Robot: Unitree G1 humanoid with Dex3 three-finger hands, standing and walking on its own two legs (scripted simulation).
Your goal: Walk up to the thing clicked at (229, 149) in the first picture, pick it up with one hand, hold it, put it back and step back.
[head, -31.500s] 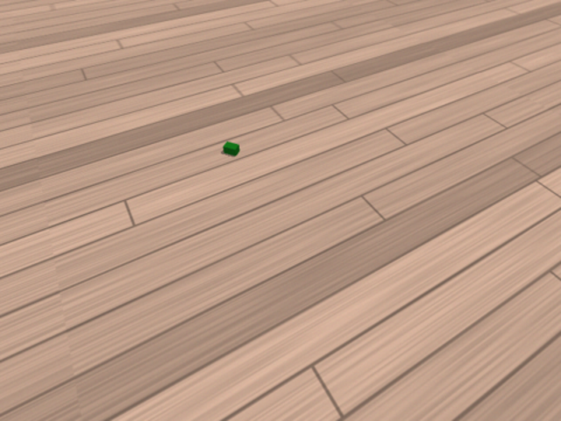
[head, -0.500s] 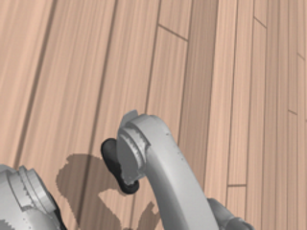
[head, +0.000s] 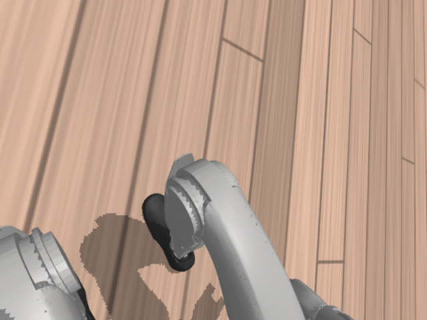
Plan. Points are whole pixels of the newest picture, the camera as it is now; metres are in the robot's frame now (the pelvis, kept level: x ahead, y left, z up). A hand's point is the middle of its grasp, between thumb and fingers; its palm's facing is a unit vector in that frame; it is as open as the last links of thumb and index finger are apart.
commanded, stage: withdraw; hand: left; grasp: from above
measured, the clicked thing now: out of the picture +0.50 +0.35 -0.30
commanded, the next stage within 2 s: home in 0.76 s
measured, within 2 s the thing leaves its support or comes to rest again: neither
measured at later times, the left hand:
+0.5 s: hand out of the picture +0.48 +0.35 -0.10, palm faces -0.47 -0.13 -0.87, open 12.6 cm
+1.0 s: hand out of the picture +0.48 +0.37 -0.12, palm faces -0.41 -0.11 -0.90, open 11.0 cm
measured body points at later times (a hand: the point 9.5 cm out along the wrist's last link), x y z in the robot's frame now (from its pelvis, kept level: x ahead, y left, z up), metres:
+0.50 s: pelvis -0.01 +0.00 +0.04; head +0.24 +0.11 +0.40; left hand +0.50 +0.36 -0.05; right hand +0.08 -0.28 -0.03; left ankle +0.06 +0.12 -0.28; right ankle +0.13 -0.11 -0.28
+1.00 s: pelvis +0.00 -0.01 +0.03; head +0.25 +0.10 +0.38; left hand +0.50 +0.37 -0.07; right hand +0.05 -0.26 -0.06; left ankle +0.06 +0.12 -0.28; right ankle +0.13 -0.12 -0.28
